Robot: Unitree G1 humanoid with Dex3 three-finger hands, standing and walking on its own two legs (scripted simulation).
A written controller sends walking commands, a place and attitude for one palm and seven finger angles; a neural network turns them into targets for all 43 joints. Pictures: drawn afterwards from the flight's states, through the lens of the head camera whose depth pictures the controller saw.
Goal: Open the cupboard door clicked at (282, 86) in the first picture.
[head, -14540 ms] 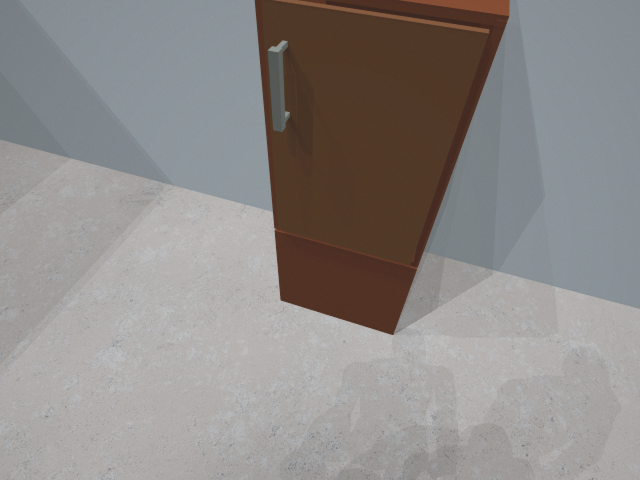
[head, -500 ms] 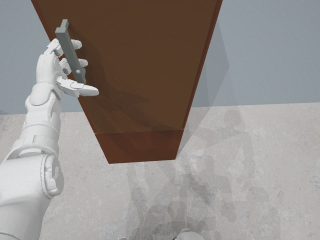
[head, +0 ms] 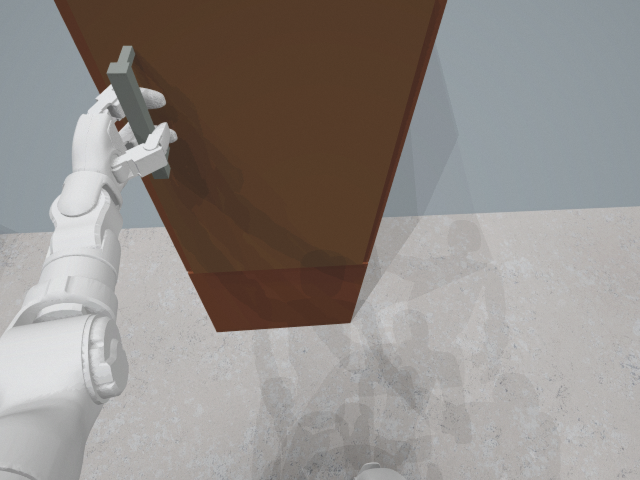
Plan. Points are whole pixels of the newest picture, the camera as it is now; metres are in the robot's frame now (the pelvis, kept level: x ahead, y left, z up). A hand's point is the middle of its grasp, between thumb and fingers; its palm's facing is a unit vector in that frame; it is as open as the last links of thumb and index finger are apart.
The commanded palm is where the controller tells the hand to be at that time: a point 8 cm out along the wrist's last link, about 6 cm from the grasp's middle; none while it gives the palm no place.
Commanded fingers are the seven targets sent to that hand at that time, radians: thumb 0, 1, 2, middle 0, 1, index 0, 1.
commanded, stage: close the thumb around the handle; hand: left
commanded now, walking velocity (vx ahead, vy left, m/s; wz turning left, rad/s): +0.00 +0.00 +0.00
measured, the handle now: (145, 118) +0.54 +0.20 +0.13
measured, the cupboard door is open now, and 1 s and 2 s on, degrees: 0 29 39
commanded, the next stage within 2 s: pull the door open along its arc in 0.10 s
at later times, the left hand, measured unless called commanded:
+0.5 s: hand (162, 163) +0.46 +0.17 +0.13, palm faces +0.01 -1.00 +0.00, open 5.6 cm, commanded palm +0.41 +0.21 +0.13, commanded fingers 0.00 0.90 0.90 -0.40 -1.35 -0.40 -1.35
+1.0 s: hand (216, 253) +0.33 +0.09 +0.13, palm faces +0.40 -0.91 +0.05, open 5.9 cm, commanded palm +0.28 +0.13 +0.13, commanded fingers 0.00 0.90 0.90 -0.40 -1.35 -0.40 -1.35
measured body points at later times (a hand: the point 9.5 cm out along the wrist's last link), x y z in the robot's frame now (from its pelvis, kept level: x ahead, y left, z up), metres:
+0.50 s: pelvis +0.01 +0.00 +0.00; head +0.06 +0.00 +0.45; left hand +0.46 +0.22 +0.13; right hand +0.04 -0.26 -0.11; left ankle -0.02 +0.12 -0.71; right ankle +0.01 -0.13 -0.71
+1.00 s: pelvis +0.00 -0.01 +0.02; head +0.00 -0.03 +0.47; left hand +0.31 +0.14 +0.13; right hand +0.21 -0.21 -0.06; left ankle -0.02 +0.12 -0.71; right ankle +0.01 -0.13 -0.71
